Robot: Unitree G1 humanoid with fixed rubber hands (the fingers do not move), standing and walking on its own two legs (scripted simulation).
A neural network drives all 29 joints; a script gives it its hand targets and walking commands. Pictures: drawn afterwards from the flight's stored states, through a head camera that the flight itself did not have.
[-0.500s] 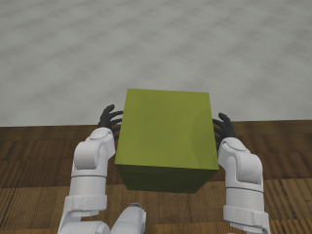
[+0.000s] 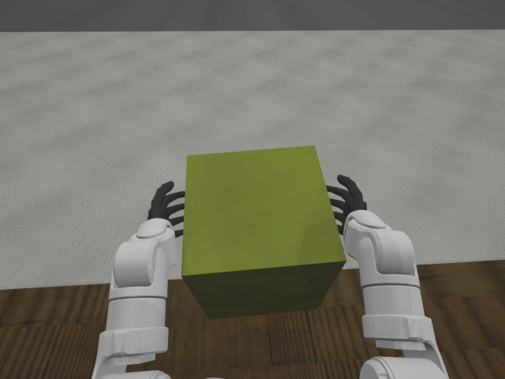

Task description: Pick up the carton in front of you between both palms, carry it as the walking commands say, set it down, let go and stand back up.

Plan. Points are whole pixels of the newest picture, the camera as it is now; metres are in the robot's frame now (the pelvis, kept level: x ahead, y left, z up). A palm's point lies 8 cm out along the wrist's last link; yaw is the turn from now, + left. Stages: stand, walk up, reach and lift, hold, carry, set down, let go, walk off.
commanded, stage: carry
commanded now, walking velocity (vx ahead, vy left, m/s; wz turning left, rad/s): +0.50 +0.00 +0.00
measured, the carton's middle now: (257, 239) +0.35 +0.03 +0.03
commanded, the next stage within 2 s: none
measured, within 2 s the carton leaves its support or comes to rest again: neither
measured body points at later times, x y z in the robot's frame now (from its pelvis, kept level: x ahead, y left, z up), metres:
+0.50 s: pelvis +0.41 +0.08 -0.20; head +0.42 +0.07 +0.25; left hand +0.75 +0.19 -0.16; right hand +0.72 -0.12 -0.15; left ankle +0.32 +0.11 -0.84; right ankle +0.56 -0.03 -0.87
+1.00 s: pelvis +0.87 +0.12 -0.44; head +0.86 +0.11 +0.01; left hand +1.21 +0.29 -0.34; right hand +1.21 -0.02 -0.35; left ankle +0.88 +0.18 -1.15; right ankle +0.71 +0.01 -0.97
